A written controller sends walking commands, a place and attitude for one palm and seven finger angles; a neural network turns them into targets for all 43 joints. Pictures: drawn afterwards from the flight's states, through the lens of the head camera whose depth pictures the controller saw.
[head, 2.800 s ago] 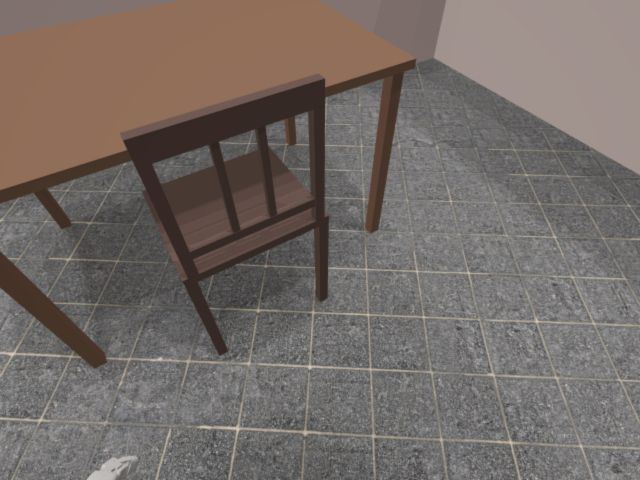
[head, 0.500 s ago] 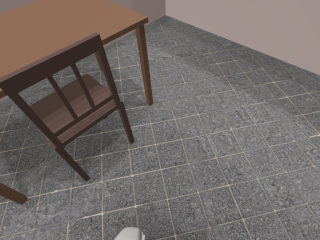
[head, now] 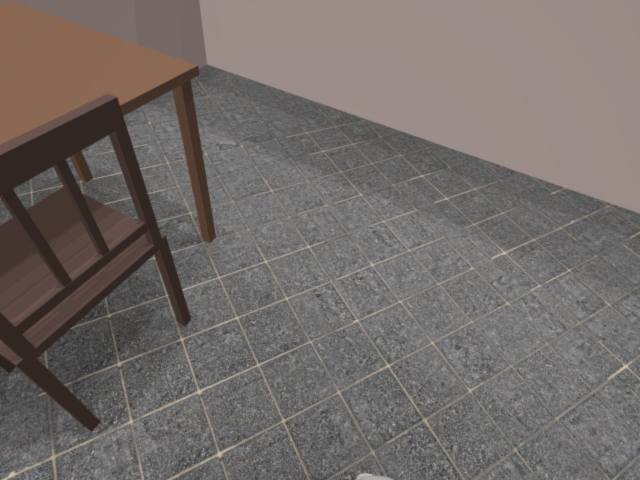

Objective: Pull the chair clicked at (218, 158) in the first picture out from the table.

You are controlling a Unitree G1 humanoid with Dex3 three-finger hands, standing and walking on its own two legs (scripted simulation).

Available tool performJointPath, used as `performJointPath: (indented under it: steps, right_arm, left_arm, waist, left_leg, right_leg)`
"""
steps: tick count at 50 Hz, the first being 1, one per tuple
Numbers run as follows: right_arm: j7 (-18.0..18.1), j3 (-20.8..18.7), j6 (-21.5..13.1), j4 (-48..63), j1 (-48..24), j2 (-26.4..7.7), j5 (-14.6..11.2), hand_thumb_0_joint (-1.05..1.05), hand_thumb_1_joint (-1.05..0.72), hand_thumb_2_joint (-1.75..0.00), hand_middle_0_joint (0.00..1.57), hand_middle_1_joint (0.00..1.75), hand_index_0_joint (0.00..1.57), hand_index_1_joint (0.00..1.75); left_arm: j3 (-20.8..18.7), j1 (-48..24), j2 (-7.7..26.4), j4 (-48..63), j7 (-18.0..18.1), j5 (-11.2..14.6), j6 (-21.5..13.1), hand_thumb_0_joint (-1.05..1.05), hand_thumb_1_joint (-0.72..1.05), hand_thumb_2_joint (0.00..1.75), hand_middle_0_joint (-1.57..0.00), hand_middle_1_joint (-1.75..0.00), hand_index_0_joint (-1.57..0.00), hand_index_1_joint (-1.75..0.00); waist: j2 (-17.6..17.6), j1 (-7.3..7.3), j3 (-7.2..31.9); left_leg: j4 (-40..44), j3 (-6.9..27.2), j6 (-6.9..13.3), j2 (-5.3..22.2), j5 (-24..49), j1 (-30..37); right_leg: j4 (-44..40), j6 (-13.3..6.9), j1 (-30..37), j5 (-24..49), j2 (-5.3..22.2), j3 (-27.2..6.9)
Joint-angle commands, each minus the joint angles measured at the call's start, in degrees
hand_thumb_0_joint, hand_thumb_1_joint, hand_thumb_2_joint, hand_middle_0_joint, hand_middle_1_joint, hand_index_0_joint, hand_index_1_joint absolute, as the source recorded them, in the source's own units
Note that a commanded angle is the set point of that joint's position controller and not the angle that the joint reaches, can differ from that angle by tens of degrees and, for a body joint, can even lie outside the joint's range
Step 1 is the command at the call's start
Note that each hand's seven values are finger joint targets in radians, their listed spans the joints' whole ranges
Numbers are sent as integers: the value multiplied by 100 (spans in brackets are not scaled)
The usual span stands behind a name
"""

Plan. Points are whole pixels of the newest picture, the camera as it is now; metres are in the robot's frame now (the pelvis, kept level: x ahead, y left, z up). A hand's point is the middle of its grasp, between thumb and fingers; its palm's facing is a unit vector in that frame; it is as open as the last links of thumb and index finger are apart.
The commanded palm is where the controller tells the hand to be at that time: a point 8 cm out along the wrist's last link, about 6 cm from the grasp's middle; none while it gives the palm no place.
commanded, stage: walk to a spot facing it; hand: left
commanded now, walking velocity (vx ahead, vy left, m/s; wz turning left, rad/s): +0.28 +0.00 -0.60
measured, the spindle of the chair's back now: (38, 241) +0.50 +0.58 -0.12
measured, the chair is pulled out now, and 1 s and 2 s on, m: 0.00 0.00 0.00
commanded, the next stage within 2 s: turn to face it in 1.34 s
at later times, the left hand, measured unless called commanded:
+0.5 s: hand (311, 388) +0.30 +0.03 -0.18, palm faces -0.43 -0.89 -0.17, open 7.4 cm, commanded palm none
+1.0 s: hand (308, 399) +0.29 +0.03 -0.19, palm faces -0.28 -0.94 -0.17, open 7.3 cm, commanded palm none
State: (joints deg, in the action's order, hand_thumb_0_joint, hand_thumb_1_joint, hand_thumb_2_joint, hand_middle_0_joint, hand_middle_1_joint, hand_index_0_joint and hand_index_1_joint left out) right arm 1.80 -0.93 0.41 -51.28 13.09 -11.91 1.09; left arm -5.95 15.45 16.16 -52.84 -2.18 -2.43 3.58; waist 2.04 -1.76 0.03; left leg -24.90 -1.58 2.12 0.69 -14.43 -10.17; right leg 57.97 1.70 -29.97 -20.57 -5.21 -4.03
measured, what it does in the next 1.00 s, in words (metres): walks ahead, turning right: right foot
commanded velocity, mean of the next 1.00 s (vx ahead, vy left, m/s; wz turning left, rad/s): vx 0.35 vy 0.00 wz -0.27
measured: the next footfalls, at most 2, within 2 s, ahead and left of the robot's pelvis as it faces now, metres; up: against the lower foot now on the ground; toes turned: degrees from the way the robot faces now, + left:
right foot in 0.50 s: +0.19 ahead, -0.22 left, +0.00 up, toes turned -28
left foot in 1.06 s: +0.48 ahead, -0.10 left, +0.00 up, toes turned -15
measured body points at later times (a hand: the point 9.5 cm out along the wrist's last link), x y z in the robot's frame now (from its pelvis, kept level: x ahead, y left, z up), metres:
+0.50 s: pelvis +0.10 -0.08 -0.03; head +0.14 -0.10 +0.42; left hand +0.32 +0.08 -0.16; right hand -0.11 -0.24 -0.16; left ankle +0.00 +0.09 -0.74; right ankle +0.15 -0.20 -0.75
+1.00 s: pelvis +0.29 -0.15 -0.01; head +0.29 -0.13 +0.44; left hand +0.30 +0.08 -0.17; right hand +0.31 -0.41 -0.14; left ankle +0.44 -0.09 -0.72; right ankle +0.15 -0.20 -0.75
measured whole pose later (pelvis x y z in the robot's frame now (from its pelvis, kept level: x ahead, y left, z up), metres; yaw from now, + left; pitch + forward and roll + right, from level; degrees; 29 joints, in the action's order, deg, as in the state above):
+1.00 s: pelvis +0.29 -0.15 -0.01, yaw -23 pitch -1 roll -3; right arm -1.8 -2.8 -0.9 -55.6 7.5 -9.8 1.3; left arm -2.2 25.2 9.5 -63.7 0.8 -1.8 -4.0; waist -0.3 -3.4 -0.4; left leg -41.3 -5.4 -1.1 6.9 -10.5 -29.2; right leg 17.5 -1.7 2.4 -19.0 -3.1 5.0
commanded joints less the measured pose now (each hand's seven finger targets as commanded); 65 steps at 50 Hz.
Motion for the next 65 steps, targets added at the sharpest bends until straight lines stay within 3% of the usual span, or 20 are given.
performJointPath:
  steps: [1, 12, 20, 22, 23, 24, 25, 26, 30, 33, 39, 47, 49, 51, 52, 53, 54, 57, 60, 65]
  right_arm:
    - [48, -241, -312, 320, 22, -947, 23, 0, -90, -90, 20, 30, 20, 30]
    - [50, -274, -529, -408, 1595, -787, 12, 0, -90, -90, 20, 30, 20, 30]
    - [-24, -319, -477, -742, 1784, -823, 119, 0, -90, -90, 20, 30, 20, 30]
    - [-25, -340, -472, -723, 1673, -903, 101, 0, -90, -90, 20, 30, 20, 30]
    - [-42, -341, -472, -707, 1573, -941, 57, 0, -90, -90, 20, 30, 20, 30]
    - [-125, -309, -467, -652, 1590, -816, -19, 0, -90, -90, 20, 30, 20, 30]
    - [-151, -187, -472, -435, 1723, -313, -68, 0, -90, -90, 20, 30, 20, 30]
    - [-120, -219, -451, -219, 984, -432, -76, 0, -90, -90, 20, 30, 20, 30]
    - [-105, -285, -327, -511, 824, -269, 35, 0, -90, -90, 20, 30, 20, 30]
    - [-140, -268, -177, -703, 1223, -61, 83, 0, -90, -90, 20, 30, 20, 30]
    - [-262, -302, -172, -370, 210, -129, 79, 0, -90, -90, 20, 30, 20, 30]
    - [-388, -244, -276, 55, -1046, -102, 25, 0, -90, -90, 20, 30, 20, 30]
    - [-378, -246, -316, 35, -1018, -134, 28, 0, -90, -90, 20, 30, 20, 30]
    - [-285, -303, -384, -284, -33, -258, 59, 0, -90, -90, 20, 30, 20, 30]
    - [-217, -371, -424, -586, 932, -546, 93, 0, -90, -90, 20, 30, 20, 30]
    - [-146, -528, -470, -753, 1660, -1231, 181, 0, -90, -90, 20, 30, 20, 30]
    - [-102, -530, -433, -812, 1931, -1419, 68, 0, -90, -90, 20, 30, 20, 30]
    - [-49, -326, -486, -588, 684, -588, 25, 0, -90, -90, 20, 30, 20, 30]
    - [-13, -223, -594, -722, 542, -201, 0, 0, -90, -90, 20, 30, 20, 30]
    - [24, -230, -619, -791, 770, -156, -44, 0, -90, -90, 20, 30, 20, 30]
  left_arm:
    - [-68, -5, 262, 320, -142, 2, -126, 0, 90, 90, -20, -30, -20, -30]
    - [88, -1096, -66, 460, -197, 38, -187, 0, 90, 90, -20, -30, -20, -30]
    - [180, -1679, -282, 548, -162, 74, -343, 0, 90, 90, -20, -30, -20, -30]
    - [129, -1153, -215, 387, -127, 67, -424, 0, 90, 90, -20, -30, -20, -30]
    - [73, -294, -26, 94, -97, 53, -498, 0, 90, 90, -20, -30, -20, -30]
    - [-53, 662, 478, -211, -29, 27, -587, 0, 90, 90, -20, -30, -20, -30]
    - [-222, 1349, 1190, -364, 112, 97, -628, 0, 90, 90, -20, -30, -20, -30]
    - [-257, 1412, 1357, -412, 173, 227, -565, 0, 90, 90, -20, -30, -20, -30]
    - [43, -70, 451, -178, 231, 198, -679, 0, 90, 90, -20, -30, -20, -30]
    - [161, -83, 172, -276, 243, 148, -775, 0, 90, 90, -20, -30, -20, -30]
    - [200, 332, -3, -470, 266, 146, -854, 0, 90, 90, -20, -30, -20, -30]
    - [215, 993, 190, -802, 344, 97, -883, 0, 90, 90, -20, -30, -20, -30]
    - [197, 1082, 236, -889, 339, 93, -857, 0, 90, 90, -20, -30, -20, -30]
    - [176, 953, 268, -913, 333, 103, -859, 0, 90, 90, -20, -30, -20, -30]
    - [177, 919, 162, -901, 313, 138, -861, 0, 90, 90, -20, -30, -20, -30]
    - [210, 1275, -183, -847, 251, 218, -834, 0, 90, 90, -20, -30, -20, -30]
    - [266, 1092, -193, -699, 231, 193, -848, 0, 90, 90, -20, -30, -20, -30]
    - [185, 517, -289, -796, 167, 115, -728, 0, 90, 90, -20, -30, -20, -30]
    - [202, 928, -670, -969, 140, 66, -505, 0, 90, 90, -20, -30, -20, -30]
    - [83, 579, -601, -693, 96, 46, -297, 0, 90, 90, -20, -30, -20, -30]
  waist:
    - [-938, -1, -495]
    - [-834, 490, -846]
    - [-1085, 592, -743]
    - [-993, 270, -326]
    - [-670, -150, 244]
    - [123, -554, 991]
    - [1490, -674, 1782]
    - [1123, -741, 1710]
    - [-122, 77, 48]
    - [224, 408, -153]
    - [449, 248, -526]
    - [189, -58, -857]
    - [215, -30, -783]
    - [-12, 447, -329]
    - [-361, 798, 275]
    - [-1754, 892, 1085]
    - [-2107, 896, 1160]
    - [-508, 458, -138]
    - [-509, 51, -390]
    - [-777, -19, -645]
  left_leg:
    - [1643, 854, 228, 1313, -1533, -220]
    - [1701, 170, 652, 1971, -185, 1063]
    - [980, -858, 446, 2078, 1481, 1121]
    - [1, -1216, 311, 2019, 3117, 1156]
    - [-1154, -1475, 106, 1802, 3538, 850]
    - [-2601, -1626, -156, 1580, 2478, -478]
    - [-4365, -1380, -508, 666, -1699, -2417]
    - [-5177, -509, -377, 550, -1900, -2902]
    - [-4906, -45, -387, 1102, -423, -2352]
    - [-4381, -175, -468, 986, -63, -2096]
    - [-3280, -167, -534, 951, 626, -2686]
    - [-1656, -280, -305, 743, 411, -2435]
    - [-1289, -455, -183, 537, 147, -1988]
    - [-669, -646, -54, 213, 188, -509]
    - [-341, -353, 71, 376, 423, 918]
    - [60, 1685, 582, 1979, 323, 2347]
    - [837, 2812, 931, 2708, 576, 2550]
    - [1254, 1491, 675, 2273, 172, 582]
    - [1376, 200, 324, 1800, 847, -243]
    - [1564, -430, 370, 1759, 1253, -95]
  right_leg:
    - [1430, 91, -956, 673, 487, 241]
    - [-115, 162, -1658, 915, 1203, 536]
    - [-1828, -221, -394, 359, 906, 1141]
    - [-2343, -428, 556, 215, 637, 1315]
    - [-2804, -522, 1864, 638, 411, 1448]
    - [-2948, -759, 3792, 840, 1020, 723]
    - [-3347, -1289, 5283, 1132, 2757, -2029]
    - [-3836, -1497, 5065, 1838, 2945, -2630]
    - [-4277, -1219, 2260, 2037, 2323, -934]
    - [-4460, -1062, 1685, 2458, 1879, -162]
    - [-4909, -1205, 1973, 1382, 1777, -262]
    - [-4746, -1145, 2696, 2021, 2056, -288]
    - [-4422, -1079, 2793, 2573, 1998, -180]
    - [-3157, -915, 2505, 3702, 1775, 178]
    - [-1849, -717, 1957, 3462, 1448, 431]
    - [18, -379, 561, 1173, 659, 966]
    - [1303, -347, -347, -1057, 333, 642]
    - [1746, -350, -515, 43, 1107, 259]
    - [1352, -239, -35, 626, 1162, 326]
    - [1014, -44, -783, 1320, 1259, 390]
